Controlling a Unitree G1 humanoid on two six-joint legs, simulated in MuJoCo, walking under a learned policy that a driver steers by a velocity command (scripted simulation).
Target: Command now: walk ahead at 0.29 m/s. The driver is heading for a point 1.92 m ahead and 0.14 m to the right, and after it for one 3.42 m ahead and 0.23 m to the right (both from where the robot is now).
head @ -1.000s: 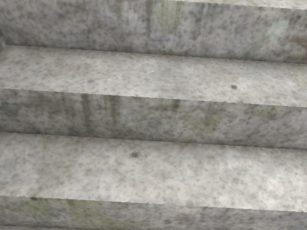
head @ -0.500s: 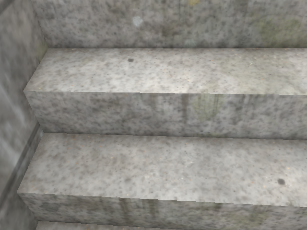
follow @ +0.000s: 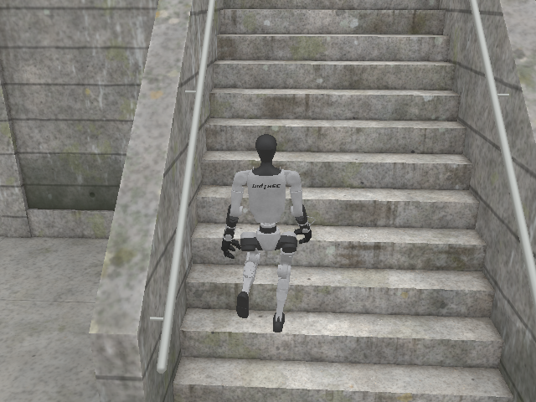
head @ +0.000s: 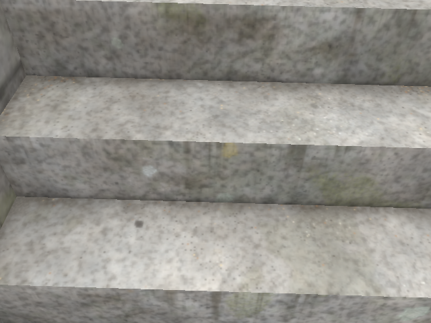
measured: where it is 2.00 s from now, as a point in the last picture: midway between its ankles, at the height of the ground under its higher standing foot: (151, 258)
